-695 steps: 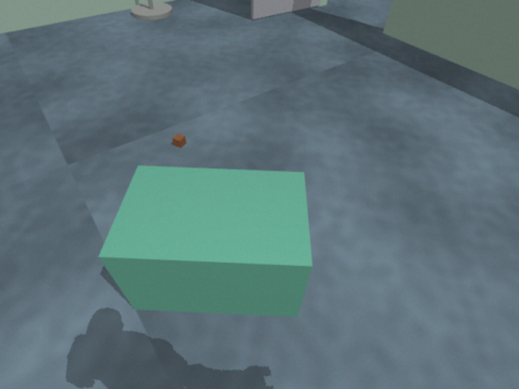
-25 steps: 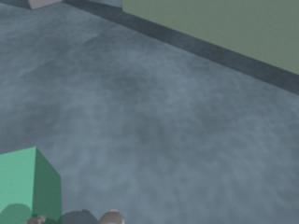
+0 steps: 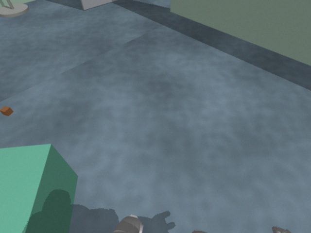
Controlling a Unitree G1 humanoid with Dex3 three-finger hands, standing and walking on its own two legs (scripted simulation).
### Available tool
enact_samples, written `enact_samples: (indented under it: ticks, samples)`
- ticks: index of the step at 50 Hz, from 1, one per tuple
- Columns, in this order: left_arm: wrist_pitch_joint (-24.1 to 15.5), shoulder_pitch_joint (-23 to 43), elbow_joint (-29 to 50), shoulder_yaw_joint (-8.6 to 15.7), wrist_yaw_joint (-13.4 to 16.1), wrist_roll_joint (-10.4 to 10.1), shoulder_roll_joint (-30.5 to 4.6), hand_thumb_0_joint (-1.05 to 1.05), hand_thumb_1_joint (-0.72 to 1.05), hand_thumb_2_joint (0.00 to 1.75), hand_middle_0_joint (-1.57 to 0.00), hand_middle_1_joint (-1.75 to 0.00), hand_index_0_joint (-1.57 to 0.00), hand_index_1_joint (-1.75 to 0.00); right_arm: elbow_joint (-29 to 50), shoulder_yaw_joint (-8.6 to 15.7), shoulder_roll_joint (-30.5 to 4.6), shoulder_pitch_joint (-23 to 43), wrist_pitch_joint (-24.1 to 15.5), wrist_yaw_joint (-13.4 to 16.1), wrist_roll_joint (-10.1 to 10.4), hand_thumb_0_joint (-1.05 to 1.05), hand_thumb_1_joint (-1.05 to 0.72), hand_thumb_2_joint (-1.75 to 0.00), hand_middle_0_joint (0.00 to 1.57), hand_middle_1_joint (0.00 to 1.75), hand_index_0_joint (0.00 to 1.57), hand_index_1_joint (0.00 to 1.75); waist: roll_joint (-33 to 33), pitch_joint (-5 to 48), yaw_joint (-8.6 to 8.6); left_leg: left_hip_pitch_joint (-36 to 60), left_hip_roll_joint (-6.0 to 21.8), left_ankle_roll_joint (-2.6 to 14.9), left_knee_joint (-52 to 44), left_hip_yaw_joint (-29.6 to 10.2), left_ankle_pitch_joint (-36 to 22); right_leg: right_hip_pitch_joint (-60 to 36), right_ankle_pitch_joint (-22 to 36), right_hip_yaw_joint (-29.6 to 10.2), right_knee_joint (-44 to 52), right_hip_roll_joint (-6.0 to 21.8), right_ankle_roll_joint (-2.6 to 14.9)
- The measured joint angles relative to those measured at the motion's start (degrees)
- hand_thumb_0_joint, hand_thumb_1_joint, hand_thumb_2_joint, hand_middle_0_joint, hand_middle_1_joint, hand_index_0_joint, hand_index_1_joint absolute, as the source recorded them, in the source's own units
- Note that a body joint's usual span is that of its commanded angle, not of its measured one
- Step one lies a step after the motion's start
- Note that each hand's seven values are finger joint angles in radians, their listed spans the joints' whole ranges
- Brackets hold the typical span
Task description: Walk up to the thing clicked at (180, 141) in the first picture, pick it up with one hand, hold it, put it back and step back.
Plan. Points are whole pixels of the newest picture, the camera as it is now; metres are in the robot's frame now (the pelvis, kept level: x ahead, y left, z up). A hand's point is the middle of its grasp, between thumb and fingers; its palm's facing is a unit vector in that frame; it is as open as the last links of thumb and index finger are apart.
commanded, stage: walk up
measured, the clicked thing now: (6, 111) +1.05 +1.33 -0.70
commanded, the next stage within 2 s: stand in 1.28 s
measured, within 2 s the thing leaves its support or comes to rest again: neither
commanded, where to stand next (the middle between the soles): +0.09 +0.05 m, yaw +9 degrees
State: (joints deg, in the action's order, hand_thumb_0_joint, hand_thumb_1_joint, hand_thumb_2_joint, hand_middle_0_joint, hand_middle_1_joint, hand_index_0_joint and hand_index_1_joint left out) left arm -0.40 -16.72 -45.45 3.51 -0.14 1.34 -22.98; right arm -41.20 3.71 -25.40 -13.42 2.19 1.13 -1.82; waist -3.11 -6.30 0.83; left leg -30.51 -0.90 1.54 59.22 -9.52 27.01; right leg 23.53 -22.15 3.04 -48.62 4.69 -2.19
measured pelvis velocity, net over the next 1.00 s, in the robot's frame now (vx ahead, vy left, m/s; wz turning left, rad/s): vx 0.01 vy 0.04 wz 0.22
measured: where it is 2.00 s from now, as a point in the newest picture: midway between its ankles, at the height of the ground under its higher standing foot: outside the picture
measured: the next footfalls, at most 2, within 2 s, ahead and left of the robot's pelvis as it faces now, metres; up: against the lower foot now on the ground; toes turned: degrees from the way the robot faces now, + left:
left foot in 0.34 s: +0.04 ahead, +0.16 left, +0.00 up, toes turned +11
right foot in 0.66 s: +0.11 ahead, -0.08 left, +0.00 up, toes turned +8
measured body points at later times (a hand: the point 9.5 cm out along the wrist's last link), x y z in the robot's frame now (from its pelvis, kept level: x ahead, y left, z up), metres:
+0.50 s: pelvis +0.00 +0.04 +0.02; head +0.02 +0.06 +0.47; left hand -0.01 +0.38 -0.10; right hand +0.13 -0.27 -0.08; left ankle +0.01 +0.15 -0.70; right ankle +0.03 -0.11 -0.65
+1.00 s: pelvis +0.01 +0.04 +0.04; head +0.02 +0.05 +0.49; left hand +0.03 +0.37 -0.09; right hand +0.16 -0.22 -0.09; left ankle +0.00 +0.15 -0.70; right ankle +0.07 -0.08 -0.70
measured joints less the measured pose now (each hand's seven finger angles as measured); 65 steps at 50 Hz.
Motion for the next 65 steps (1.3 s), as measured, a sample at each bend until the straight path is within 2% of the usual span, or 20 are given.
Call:
enact_samples:
  ticks: [2, 6, 9, 12, 15, 17, 18, 19, 20, 22, 24, 27, 32, 34, 35, 38, 39, 41, 51, 65]
  samples:
    - [0.16, 0.34, -0.89, -0.63, 0.35, 0.24, 0.73, 0.00, 0.91, 0.89, -0.21, -0.30, -0.20, -0.30, -0.94, 0.48, -0.44, 0.45, 0.55, 0.04, -0.10, 0.01, -0.91, -0.90, 0.20, 0.30, 0.20, 0.30, -0.46, 0.09, 0.64, -1.94, -2.02, -0.23, 7.28, 2.24, 2.23, -0.65, 0.45, 0.06, 0.92, 1.64, 0.37]
    - [-0.97, 0.44, -1.66, -0.88, 1.05, 0.43, 0.96, 0.00, 0.90, 0.89, -0.21, -0.31, -0.21, -0.30, -2.08, 1.39, -1.63, -0.15, 0.62, -1.85, 0.19, 0.01, -0.91, -0.90, 0.20, 0.29, 0.20, 0.30, -2.09, 0.36, 0.98, -2.64, -1.32, -1.17, 11.16, 4.21, -3.30, -2.42, 2.74, 1.53, 5.50, 3.47, 0.64]
    - [-1.89, 0.06, -1.36, -0.25, 1.26, 0.72, -0.46, 0.00, 0.90, 0.89, -0.21, -0.31, -0.21, -0.30, -3.53, 1.55, -1.50, -1.00, 0.91, -2.94, 0.15, 0.01, -0.91, -0.90, 0.20, 0.29, 0.20, 0.30, -2.17, 0.26, 0.99, -0.32, 0.25, -1.81, 6.29, 4.04, -4.76, -3.29, 3.67, 3.06, 7.60, 4.27, 0.67]
    - [-2.36, -0.36, -0.66, 0.55, 1.14, 0.92, -2.33, 0.00, 0.90, 0.89, -0.21, -0.31, -0.21, -0.30, -5.43, 1.30, -0.86, -1.66, 1.08, -3.48, -0.17, 0.01, -0.91, -0.90, 0.20, 0.29, 0.20, 0.30, -1.21, 0.05, 1.15, 2.64, 1.69, -2.36, -1.45, 5.21, -2.08, -3.65, 3.56, 4.59, 7.85, 5.40, 0.85]
    - [-2.16, -0.51, -0.32, 0.92, 0.92, 0.88, -4.03, 0.00, 0.90, 0.89, -0.21, -0.31, -0.21, -0.30, -6.96, 1.01, -0.43, -1.70, 0.85, -3.78, -0.27, 0.01, -0.91, -0.90, 0.20, 0.29, 0.20, 0.30, 0.07, -0.24, 1.39, 5.53, 2.51, -2.14, -8.47, 7.57, 0.65, -3.43, 2.70, 5.84, 6.50, 6.72, 0.60]
    - [-1.57, -0.51, -0.56, 0.89, 0.80, 0.69, -4.84, 0.00, 0.90, 0.89, -0.21, -0.31, -0.21, -0.30, -7.66, 0.96, -0.33, -1.52, 0.41, -3.84, -0.05, 0.01, -0.91, -0.90, 0.20, 0.29, 0.20, 0.30, 1.00, -0.17, 1.45, 8.17, 2.28, -1.58, -13.88, 9.32, -1.38, -2.93, 1.77, 6.31, 4.78, 7.70, 0.05]
    - [-1.13, -0.28, -0.93, 0.87, 0.79, 0.52, -5.33, 0.00, 0.90, 0.89, -0.21, -0.31, -0.21, -0.30, -8.08, 1.01, 0.02, -1.20, -0.03, -3.73, 0.03, 0.01, -0.91, -0.90, 0.20, 0.29, 0.20, 0.30, 2.28, -0.50, 1.46, 9.06, 1.35, -1.49, -15.72, 9.88, -5.79, -2.59, 1.01, 5.93, 3.31, 8.80, 0.06]
    - [-0.57, -0.12, -1.47, 0.88, 0.90, 0.31, -5.82, 0.00, 0.90, 0.89, -0.21, -0.31, -0.21, -0.30, -8.40, 0.96, 0.67, -0.78, -0.48, -3.58, -0.03, 0.01, -0.91, -0.90, 0.20, 0.29, 0.20, 0.30, 4.46, -1.09, 1.70, 9.86, -0.09, -1.29, -15.93, 11.00, -7.00, -2.11, -0.02, 4.58, 1.35, 10.36, 1.06]
    - [0.14, -0.09, -2.20, 0.84, 1.08, 0.03, -5.71, 0.00, 0.90, 0.89, -0.21, -0.31, -0.20, -0.30, -8.24, 0.82, 1.03, -0.78, -0.90, -3.43, -0.31, 0.01, -0.91, -0.90, 0.20, 0.29, 0.20, 0.30, 5.62, -1.00, 1.78, 10.09, -0.83, -0.99, -15.43, 11.69, -6.61, -1.06, -3.04, 2.64, -1.76, 10.32, 1.78]
    - [1.41, 0.15, -4.20, 0.16, 1.52, -0.29, -4.30, 0.00, 0.91, 0.89, -0.21, -0.30, -0.20, -0.30, -7.85, 0.40, 1.14, -1.34, -1.44, -3.24, -0.26, 0.01, -0.91, -0.90, 0.20, 0.29, 0.20, 0.30, 4.84, 0.57, 0.47, 9.63, -0.48, -0.09, -14.73, 10.54, -5.68, 0.81, -9.01, 0.18, -7.85, 6.34, 2.76]
    - [1.63, 0.58, -5.37, -0.61, 1.44, -0.62, -3.33, 0.00, 0.91, 0.89, -0.21, -0.30, -0.20, -0.30, -7.89, -0.03, 1.66, -1.65, -1.47, -2.82, -0.12, 0.01, -0.91, -0.90, 0.20, 0.30, 0.20, 0.30, 4.72, 1.50, -0.75, 10.27, -0.54, 0.60, -16.66, 9.36, -6.47, 2.13, -9.73, -0.69, -11.29, 3.46, 3.19]
    - [0.54, 1.25, -5.49, -1.09, 0.91, -0.96, -2.13, 0.00, 0.91, 0.89, -0.21, -0.30, -0.20, -0.30, -8.23, -0.83, 2.13, -1.57, -2.23, -2.04, 0.49, 0.01, -0.91, -0.90, 0.21, 0.30, 0.20, 0.30, 5.41, 1.43, -1.11, 11.35, -1.12, 0.46, -19.71, 8.93, -8.24, 2.65, -5.94, -0.97, -8.68, 1.79, 3.42]
    - [-0.40, 2.54, -6.16, -1.71, 0.61, -0.77, -0.21, 0.00, 0.91, 0.89, -0.21, -0.30, -0.20, -0.30, -8.83, -1.57, 2.04, -0.14, -2.83, -1.44, 1.07, 0.01, -0.90, -0.90, 0.21, 0.30, 0.20, 0.30, 4.74, 0.52, -0.85, 11.13, -1.14, 0.34, -18.85, 8.74, -7.69, -1.48, -3.28, -0.60, 3.76, -0.52, 3.55]
    - [-0.61, 3.38, -7.07, -1.82, 0.73, -0.60, 0.71, 0.00, 0.91, 0.89, -0.21, -0.30, -0.20, -0.30, -9.26, -1.84, 1.91, 1.06, -2.68, -1.15, 1.53, 0.01, -0.90, -0.90, 0.21, 0.30, 0.20, 0.30, 3.27, -0.20, -0.61, 10.73, -0.24, -0.06, -16.76, 8.38, -6.52, -3.84, 4.16, -0.28, 8.78, -1.97, 2.79]
    - [-0.76, 3.85, -7.54, -1.98, 0.79, -0.37, 1.34, 0.00, 0.91, 0.89, -0.21, -0.30, -0.20, -0.30, -9.72, -1.94, 1.92, 1.78, -2.47, -0.97, 1.86, 0.01, -0.91, -0.90, 0.21, 0.30, 0.20, 0.30, 1.98, -0.62, -0.64, 10.78, 0.53, -0.30, -16.02, 7.73, -6.15, -4.61, 5.11, 0.34, 9.51, -2.74, 2.15]
    - [-0.93, 4.64, -8.26, -2.79, 0.28, -0.08, 1.69, 0.00, 0.91, 0.89, -0.21, -0.30, -0.20, -0.30, -10.93, -2.46, 3.15, 3.21, -2.22, -0.76, 2.08, 0.01, -0.91, -0.90, 0.20, 0.30, 0.20, 0.30, 1.96, -0.05, -0.36, 11.14, 0.06, 0.17, -16.22, 7.83, -2.95, -4.65, 4.47, 0.32, 9.30, -2.10, 1.76]
    - [-0.72, 5.14, -8.63, -2.99, 0.12, -0.10, 1.69, 0.00, 0.91, 0.89, -0.21, -0.30, -0.20, -0.30, -11.37, -2.57, 3.51, 3.55, -2.45, -0.81, 1.96, 0.01, -0.91, -0.90, 0.20, 0.29, 0.20, 0.30, 2.37, 0.09, -0.44, 11.62, -0.35, 0.12, -17.23, 8.31, -3.75, -4.62, 4.21, 0.13, 9.01, -1.41, 1.60]
    - [-0.28, 6.25, -9.31, -3.39, -0.06, -0.37, 2.06, 0.00, 0.90, 0.89, -0.21, -0.30, -0.21, -0.30, -12.39, -2.77, 3.76, 3.98, -2.95, -1.08, 1.80, 0.01, -0.91, -0.90, 0.20, 0.29, 0.20, 0.30, 2.20, 0.35, -0.59, 12.62, -0.64, -0.07, -19.72, 8.64, -9.05, -5.14, 4.34, 0.17, 9.48, -0.79, 1.05]
    - [-0.56, 9.73, -13.44, -3.42, -0.51, -1.36, 1.02, 0.00, 0.91, 0.89, -0.21, -0.30, -0.20, -0.30, -18.64, -4.84, 5.90, 5.91, -3.75, -1.79, 1.24, 0.01, -0.91, -0.90, 0.21, 0.30, 0.20, 0.30, 3.49, 2.51, 0.00, 17.10, -0.32, -0.53, -28.17, 8.50, -11.80, -9.87, 8.46, 0.47, 18.67, -1.30, 0.82]
    - [-0.31, 11.91, -18.92, -3.84, -0.57, -1.10, 2.15, 0.00, 0.91, 0.89, -0.21, -0.30, -0.20, -0.30, -22.86, -3.81, 4.47, 9.77, -3.54, -1.40, 1.38, 0.01, -0.91, -0.90, 0.20, 0.30, 0.20, 0.30, 3.52, 2.90, -0.21, 22.05, -0.12, -1.12, -37.27, 8.22, -15.93, -14.38, 11.91, 0.89, 26.68, -1.64, 0.98]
